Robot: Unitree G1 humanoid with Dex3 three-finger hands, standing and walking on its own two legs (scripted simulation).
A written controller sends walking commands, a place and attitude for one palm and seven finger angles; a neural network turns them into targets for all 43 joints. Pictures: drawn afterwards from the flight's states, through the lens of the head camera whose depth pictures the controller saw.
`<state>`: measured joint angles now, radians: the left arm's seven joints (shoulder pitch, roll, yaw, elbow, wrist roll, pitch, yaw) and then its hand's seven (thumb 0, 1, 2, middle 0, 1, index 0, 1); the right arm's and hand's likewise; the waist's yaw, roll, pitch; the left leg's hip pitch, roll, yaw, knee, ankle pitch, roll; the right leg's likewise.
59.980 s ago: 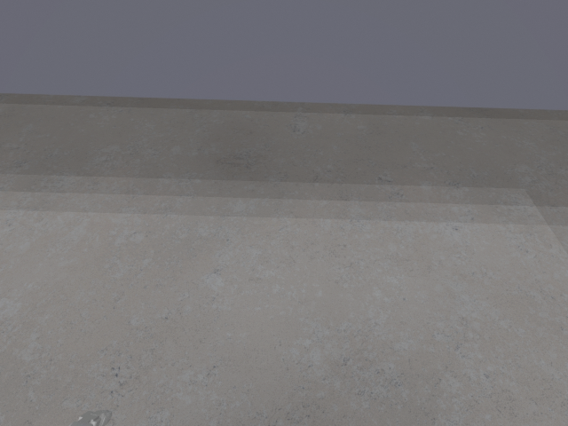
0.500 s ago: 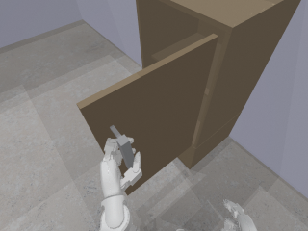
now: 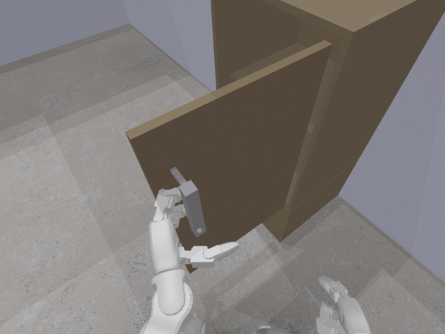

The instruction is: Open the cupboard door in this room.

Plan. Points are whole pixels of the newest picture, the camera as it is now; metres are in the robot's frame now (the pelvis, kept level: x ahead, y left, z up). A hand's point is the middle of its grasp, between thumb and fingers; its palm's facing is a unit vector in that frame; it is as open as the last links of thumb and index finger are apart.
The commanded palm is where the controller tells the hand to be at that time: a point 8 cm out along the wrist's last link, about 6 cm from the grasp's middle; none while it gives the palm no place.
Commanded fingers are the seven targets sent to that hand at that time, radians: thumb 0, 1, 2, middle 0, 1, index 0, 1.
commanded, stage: open thumb and fingers to let go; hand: left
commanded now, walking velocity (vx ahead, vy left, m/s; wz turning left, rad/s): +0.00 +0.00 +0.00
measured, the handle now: (188, 203) +0.34 +0.08 +0.05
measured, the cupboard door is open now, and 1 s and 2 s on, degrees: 88 91 91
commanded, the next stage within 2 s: slide the hand sideways off the handle in 0.32 s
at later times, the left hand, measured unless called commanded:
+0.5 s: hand (199, 232) +0.29 +0.05 +0.05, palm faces +0.08 -1.00 -0.03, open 15.7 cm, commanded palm +0.25 +0.08 +0.05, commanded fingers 0.00 -0.50 0.30 -0.15 -0.30 -0.15 -0.30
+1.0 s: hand (187, 264) +0.23 +0.07 +0.05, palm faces -0.18 -0.98 +0.01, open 16.2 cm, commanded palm +0.21 +0.13 +0.05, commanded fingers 0.00 -0.50 0.30 -0.15 -0.30 -0.15 -0.30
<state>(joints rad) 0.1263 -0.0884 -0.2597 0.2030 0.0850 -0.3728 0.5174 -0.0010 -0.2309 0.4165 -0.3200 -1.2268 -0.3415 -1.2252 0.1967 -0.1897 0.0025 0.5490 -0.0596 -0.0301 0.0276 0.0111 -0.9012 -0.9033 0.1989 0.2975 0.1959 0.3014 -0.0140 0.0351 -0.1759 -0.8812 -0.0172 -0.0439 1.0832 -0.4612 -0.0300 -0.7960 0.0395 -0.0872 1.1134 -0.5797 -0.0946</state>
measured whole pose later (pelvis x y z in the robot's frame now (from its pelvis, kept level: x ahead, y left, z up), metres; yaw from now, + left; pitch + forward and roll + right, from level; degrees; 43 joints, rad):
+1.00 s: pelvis +0.00 +0.03 -0.01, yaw -2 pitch +14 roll -1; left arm 0.33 0.06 -0.31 -0.04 0.02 -0.37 0.12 -0.02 -0.50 0.30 -0.17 -0.31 -0.18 -0.32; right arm 0.25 -0.20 0.03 0.40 -0.01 0.03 0.04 0.01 -0.90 -0.90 0.20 0.30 0.20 0.30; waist -0.02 0.04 -0.16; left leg -0.90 -0.01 0.00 1.16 -0.50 0.02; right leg -0.81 0.04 -0.05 1.16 -0.59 -0.05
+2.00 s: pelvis +0.00 +0.04 +0.00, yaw -2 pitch +12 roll -2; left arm 0.60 0.21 -0.05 -0.33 -0.18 -0.29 -0.10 -0.02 -0.50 0.30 -0.15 -0.30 -0.15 -0.30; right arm 0.29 -0.20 0.04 0.36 0.04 0.01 -0.04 0.01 -0.90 -0.90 0.20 0.30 0.20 0.30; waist -0.01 0.06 -0.16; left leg -0.83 -0.01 -0.02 1.12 -0.49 0.03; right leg -0.72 0.05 -0.06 1.08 -0.56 -0.04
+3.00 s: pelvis +0.04 +0.05 +0.08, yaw -3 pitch -2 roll -1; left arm 0.48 0.38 0.35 -0.46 -0.08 -0.04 0.13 0.01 0.72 0.83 -0.21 -0.30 -0.20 -0.30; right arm 0.21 -0.23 0.04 0.58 0.02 -0.07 -0.08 0.01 -0.90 -0.90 0.20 0.30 0.20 0.30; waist 0.06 0.04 -0.03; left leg -0.19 -0.03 0.01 0.50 -0.28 0.04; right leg -0.09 0.03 0.00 0.44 -0.32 -0.02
